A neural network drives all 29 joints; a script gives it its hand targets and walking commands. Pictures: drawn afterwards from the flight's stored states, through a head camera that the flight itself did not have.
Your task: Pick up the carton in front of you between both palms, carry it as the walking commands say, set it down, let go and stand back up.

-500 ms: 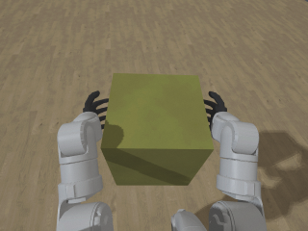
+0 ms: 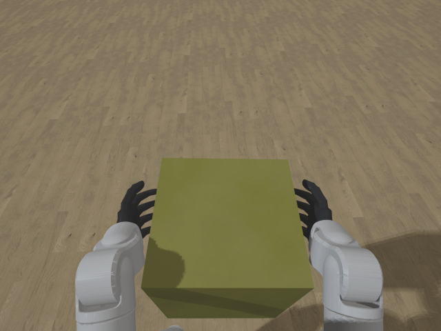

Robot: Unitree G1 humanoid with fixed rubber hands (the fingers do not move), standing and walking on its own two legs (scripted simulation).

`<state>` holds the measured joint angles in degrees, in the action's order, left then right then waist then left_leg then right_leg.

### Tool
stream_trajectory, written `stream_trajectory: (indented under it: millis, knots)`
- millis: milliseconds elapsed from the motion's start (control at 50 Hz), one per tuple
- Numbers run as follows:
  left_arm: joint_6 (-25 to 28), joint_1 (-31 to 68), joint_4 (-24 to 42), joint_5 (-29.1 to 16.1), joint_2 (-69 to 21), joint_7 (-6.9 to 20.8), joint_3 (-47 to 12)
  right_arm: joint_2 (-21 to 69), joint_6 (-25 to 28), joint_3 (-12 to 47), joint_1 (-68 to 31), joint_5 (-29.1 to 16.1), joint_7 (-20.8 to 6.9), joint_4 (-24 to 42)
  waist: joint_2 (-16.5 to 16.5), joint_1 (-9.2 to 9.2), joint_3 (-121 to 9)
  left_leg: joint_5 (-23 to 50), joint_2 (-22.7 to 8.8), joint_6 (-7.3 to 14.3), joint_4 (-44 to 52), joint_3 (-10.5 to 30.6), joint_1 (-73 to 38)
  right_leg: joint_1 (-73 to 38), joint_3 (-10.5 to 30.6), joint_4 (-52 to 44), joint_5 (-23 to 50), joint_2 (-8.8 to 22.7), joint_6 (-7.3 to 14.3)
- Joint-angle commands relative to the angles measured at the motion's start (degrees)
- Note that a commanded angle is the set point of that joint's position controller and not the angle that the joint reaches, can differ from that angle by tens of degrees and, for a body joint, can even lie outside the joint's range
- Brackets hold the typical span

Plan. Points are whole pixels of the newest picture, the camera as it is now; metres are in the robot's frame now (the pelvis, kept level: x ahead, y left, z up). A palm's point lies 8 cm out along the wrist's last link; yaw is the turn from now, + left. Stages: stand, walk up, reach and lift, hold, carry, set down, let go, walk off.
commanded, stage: carry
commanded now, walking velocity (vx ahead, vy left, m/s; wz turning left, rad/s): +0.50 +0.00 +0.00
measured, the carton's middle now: (223, 244) +0.26 +0.01 +0.02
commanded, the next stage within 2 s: none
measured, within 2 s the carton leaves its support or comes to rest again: neither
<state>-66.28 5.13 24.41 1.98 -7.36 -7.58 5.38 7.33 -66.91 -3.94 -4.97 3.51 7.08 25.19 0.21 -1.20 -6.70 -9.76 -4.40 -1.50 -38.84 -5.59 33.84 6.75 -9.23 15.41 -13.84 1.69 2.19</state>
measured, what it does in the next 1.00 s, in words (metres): walks ahead: left foot, then right foot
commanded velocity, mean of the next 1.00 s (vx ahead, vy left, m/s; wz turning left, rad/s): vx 0.25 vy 0.00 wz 0.00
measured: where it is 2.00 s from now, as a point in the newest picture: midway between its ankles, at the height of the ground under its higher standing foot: (224, 259)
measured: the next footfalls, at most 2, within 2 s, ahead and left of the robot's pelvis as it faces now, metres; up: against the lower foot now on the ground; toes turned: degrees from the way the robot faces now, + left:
left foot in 0.14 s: +0.28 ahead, +0.12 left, +0.00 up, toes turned +10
right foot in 0.64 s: +0.60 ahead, -0.11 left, +0.00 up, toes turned +2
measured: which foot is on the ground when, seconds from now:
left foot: up 0.00-0.12, down 0.14-0.64, up 0.66-0.92, down 0.94-1.00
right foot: down 0.00-0.18, up 0.20-0.62, down 0.64-1.00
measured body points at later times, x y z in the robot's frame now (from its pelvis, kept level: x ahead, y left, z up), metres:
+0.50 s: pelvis +0.31 +0.03 +0.00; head +0.28 +0.05 +0.45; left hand +0.57 +0.17 +0.09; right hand +0.55 -0.13 +0.09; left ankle +0.24 +0.12 -0.75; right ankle +0.44 -0.13 -0.70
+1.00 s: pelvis +0.56 -0.01 -0.01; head +0.54 -0.01 +0.44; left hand +0.81 +0.15 +0.08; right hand +0.81 -0.16 +0.08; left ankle +0.59 +0.11 -0.75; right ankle +0.57 -0.10 -0.75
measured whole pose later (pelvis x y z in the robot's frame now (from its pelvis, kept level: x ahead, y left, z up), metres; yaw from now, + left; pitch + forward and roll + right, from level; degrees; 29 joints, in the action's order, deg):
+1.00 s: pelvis +0.56 -0.01 -0.01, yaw -1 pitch +2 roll -1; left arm -68.3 1.6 27.9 3.0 -7.3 -6.9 3.5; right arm 7.3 -69.2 -2.5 -1.3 4.2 6.8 29.0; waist 0.9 -0.7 -6.3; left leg -10.3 -4.4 -0.1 -27.4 -8.1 17.7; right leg 15.1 -12.7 26.4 -13.4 2.2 2.3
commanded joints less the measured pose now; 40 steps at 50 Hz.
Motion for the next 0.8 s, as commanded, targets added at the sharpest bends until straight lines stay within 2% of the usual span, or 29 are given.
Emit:
stream_trajectory:
  millis: [0,40,80,100,120,140,160,180,200,220,240,260,300,360,420,500,520,560,580,600,620,640,660,680,700,720,740,760,780]
  knots:
    - [-2.05,20.01,5.98,-17.43,-48.45,11.79,-39.09,50.23,-1.06,39.14,-19.87,-15.85,-8.57,5.14,-9.0,0.04,-8.95,5.71,1.91,0.36,7.55,-4.17,-1.19,-10.26,5.81,-3.44,23.24,11.68,3.78]
    - [-3.09,19.86,6.07,-16.94,-45.89,11.5,-38.83,47.61,-2.33,38.88,-20.48,-16.33,-8.88,5.58,-9.3,-0.1,-6.33,7.36,1.91,1.25,10.25,-5.22,-3.21,-9.66,5.27,-2.79,23.26,11.82,3.19]
    - [-4.06,20.57,6.13,-16.83,-43.87,11.09,-38.68,45.44,-3.39,38.06,-20.75,-16.71,-9.02,5.35,-9.38,0.29,-5.25,5.79,2.6,2.38,12.37,-7.19,-9.1,-7.63,3.75,1.45,24.41,11.75,2.46]
    - [-4.54,20.99,6.13,-16.83,-43.06,10.86,-38.71,44.54,-3.82,37.37,-20.38,-16.7,-9.0,4.69,-7.96,0.96,-6.23,3.55,4.28,2.79,13.7,-9.42,-15.82,-5.04,1.21,7.64,26.35,10.32,1.55]
    - [-5.01,21.07,5.92,-16.71,-42.27,10.6,-38.67,43.64,-4.2,36.44,-19.4,-16.59,-8.96,3.49,-5.71,1.66,-9.19,-0.13,4.3,3.37,12.46,-8.86,-27.03,0.97,-1.0,16.47,26.14,8.44,0.21]
    - [-5.53,21.57,5.96,-16.68,-41.23,10.38,-38.5,42.4,-4.5,35.42,-18.44,-16.09,-8.86,2.64,2.5,2.83,-12.12,-10.23,-5.75,5.76,17.12,7.24,-36.7,11.3,-2.02,30.91,15.07,5.43,-2.21]
    - [-5.99,22.76,6.94,-17.01,-41.29,10.2,-39.08,42.14,-4.46,34.96,-19.24,-16.11,-8.91,1.32,16.93,2.96,-15.91,-15.88,-19.76,13.45,24.23,32.6,-48.46,28.03,-0.26,47.62,-4.75,-1.46,-4.27]
    - [-6.04,24.13,6.7,-17.44,-42.24,10.4,-39.92,44.18,-4.33,35.34,-18.44,-16.57,-9.15,1.0,15.94,2.71,-13.93,-8.23,-20.64,15.0,26.77,37.07,-46.51,34.29,6.89,55.67,-13.36,-0.73,-2.93]
    - [-5.67,24.61,6.09,-17.62,-44.91,10.73,-40.42,46.19,-3.95,35.93,-19.75,-17.26,-9.53,2.07,11.82,2.59,-13.3,-2.25,-19.19,14.72,25.92,31.25,-42.97,35.19,9.0,59.17,-12.23,2.33,-1.59]
    - [-5.05,24.38,5.26,-17.58,-47.58,11.08,-40.56,48.62,-3.5,36.92,-21.02,-17.88,-9.95,2.44,4.78,2.42,-13.21,-1.22,-18.18,13.3,25.28,26.11,-39.39,34.45,9.77,58.54,-8.99,4.71,-1.02]
    - [-4.34,23.84,4.52,-17.38,-49.68,11.33,-40.58,50.53,-2.91,37.94,-22.44,-18.52,-10.3,3.03,1.46,2.07,-12.11,-2.3,-16.76,11.15,26.65,21.14,-34.43,32.28,10.34,54.34,-5.24,6.57,-0.99]
    - [-3.63,23.22,3.88,-17.04,-51.12,11.45,-40.76,51.64,-2.33,38.97,-23.51,-19.12,-10.6,3.46,2.29,1.72,-11.67,-5.64,-15.05,9.26,28.51,16.43,-30.55,29.64,9.76,50.14,-2.54,7.26,-1.25]
    - [-2.41,22.05,3.28,-15.99,-51.72,11.21,-40.89,51.89,-1.38,40.03,-23.68,-19.83,-11.04,3.56,5.4,1.71,-10.53,-7.67,-12.9,8.38,31.11,10.72,-27.84,27.65,7.01,43.48,0.46,6.34,-2.02]
    - [-1.48,20.25,3.33,-14.64,-50.72,10.44,-40.59,49.82,-0.71,40.3,-22.14,-19.9,-11.33,3.88,5.93,1.91,-8.41,-6.34,-12.2,9.42,33.65,7.48,-29.92,30.43,4.59,33.28,4.61,6.25,-3.51]
    - [-1.61,19.48,4.97,-14.75,-49.07,9.85,-40.54,47.62,-0.87,39.83,-20.79,-19.54,-11.08,5.03,5.66,2.19,-6.17,-0.77,-10.39,9.0,33.32,3.47,-32.54,30.99,2.33,23.91,9.82,5.51,-3.91]
    - [-3.15,18.98,7.34,-15.59,-45.94,9.47,-40.49,44.58,-2.13,38.0,-18.15,-18.19,-10.24,5.56,6.93,2.45,-2.84,8.38,-9.26,8.55,31.51,-0.27,-35.38,29.73,-0.66,16.56,12.95,4.04,-3.12]
    - [-3.58,19.21,7.64,-15.85,-45.04,9.45,-40.37,43.86,-2.5,37.59,-17.95,-17.91,-9.99,5.59,7.36,2.36,-1.81,12.96,-9.21,8.09,29.97,-1.19,-35.95,29.0,-1.18,15.06,13.24,3.52,-2.68]
    - [-4.35,19.61,8.02,-16.42,-43.72,9.46,-39.97,42.89,-3.15,37.15,-17.75,-17.46,-9.52,5.89,8.26,2.27,-1.66,24.68,-8.69,6.38,24.86,-3.46,-37.3,24.79,-2.59,12.11,14.62,2.11,-1.76]
    - [-4.63,19.22,7.94,-16.63,-43.24,9.5,-39.65,42.49,-3.42,36.99,-17.9,-17.26,-9.34,6.17,8.42,1.84,-3.24,31.36,-7.97,5.14,19.75,-5.14,-36.95,19.13,-4.56,10.43,15.3,0.15,-1.55]
    - [-4.79,18.33,7.58,-16.65,-42.93,9.55,-39.36,42.15,-3.73,36.91,-18.17,-17.22,-9.21,6.54,7.07,0.85,-5.95,34.78,-5.76,3.11,11.96,-7.96,-34.58,9.64,-6.96,7.23,17.58,-2.33,-1.63]
    - [-4.94,18.32,7.64,-16.5,-42.71,9.67,-39.06,41.56,-3.98,36.8,-17.96,-17.13,-9.1,6.47,5.16,0.36,-8.94,28.92,-4.0,0.93,3.99,-8.28,-28.31,-1.37,-4.31,6.76,21.32,0.19,-1.59]
    - [-5.18,17.89,7.68,-16.45,-42.01,9.77,-38.58,41.4,-4.31,37.24,-18.65,-17.33,-9.05,6.95,-4.74,-0.03,-15.18,7.42,-1.37,-1.26,-9.67,-6.89,-18.13,-14.66,10.36,10.55,37.56,13.02,1.3]
    - [-4.98,18.19,6.16,-16.72,-42.31,10.05,-38.07,42.36,-4.6,38.07,-18.46,-17.34,-9.01,7.57,-16.32,-0.12,-20.92,-18.33,5.34,-2.63,-24.51,-3.1,-3.66,-27.07,27.36,8.0,44.57,23.32,10.94]
    - [-4.51,16.12,5.85,-17.37,-44.49,10.45,-38.19,43.5,-4.47,38.49,-18.22,-17.82,-9.31,7.42,-14.91,0.22,-20.98,-23.0,4.43,-1.56,-30.68,2.3,-1.69,-22.44,27.66,4.54,44.11,23.91,12.06]
    - [-3.79,16.58,6.34,-17.46,-47.56,10.93,-38.93,46.38,-3.91,39.75,-19.73,-18.38,-9.77,7.68,-12.21,0.23,-20.94,-21.64,2.47,-0.05,-30.16,4.64,-1.88,-19.19,22.54,4.42,44.34,21.7,10.87]
    - [-3.02,17.77,6.78,-17.6,-50.33,11.35,-39.47,49.2,-3.2,40.74,-21.14,-18.92,-10.23,7.86,-7.38,0.31,-19.88,-19.52,0.07,0.82,-25.86,5.61,-3.09,-15.3,17.97,3.8,42.87,20.41,9.05]
    - [-2.26,18.97,6.99,-17.83,-52.31,11.68,-39.97,51.35,-2.51,41.31,-21.85,-19.22,-10.57,8.04,-5.0,0.65,-18.33,-17.46,-1.86,1.17,-17.16,5.75,-6.07,-10.45,13.43,2.34,38.76,18.44,6.56]
    - [-1.59,19.95,7.42,-17.98,-53.42,11.92,-40.27,52.72,-1.88,41.8,-22.08,-19.25,-10.73,8.0,-5.47,0.73,-17.65,-16.17,-1.07,1.13,-9.98,3.93,-10.29,-6.49,9.91,0.96,35.07,16.38,4.91]
    - [-1.13,20.56,7.87,-18.07,-53.92,12.17,-40.53,53.57,-1.3,42.09,-21.04,-18.92,-10.75,7.58,-6.51,0.87,-17.57,-16.31,-0.14,0.89,-4.85,2.46,-13.48,-4.61,7.67,0.26,33.02,15.46,4.76]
